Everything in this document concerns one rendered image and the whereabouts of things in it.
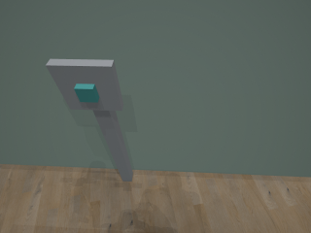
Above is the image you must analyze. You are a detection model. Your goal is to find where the button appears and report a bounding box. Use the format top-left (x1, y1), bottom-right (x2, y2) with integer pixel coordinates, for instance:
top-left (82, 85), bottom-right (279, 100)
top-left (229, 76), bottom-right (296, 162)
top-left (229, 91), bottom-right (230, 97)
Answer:
top-left (74, 83), bottom-right (100, 103)

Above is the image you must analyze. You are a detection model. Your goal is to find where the panel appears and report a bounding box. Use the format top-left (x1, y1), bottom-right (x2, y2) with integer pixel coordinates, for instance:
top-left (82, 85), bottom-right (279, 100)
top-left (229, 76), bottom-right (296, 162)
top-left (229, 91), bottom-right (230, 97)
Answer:
top-left (46, 58), bottom-right (133, 182)

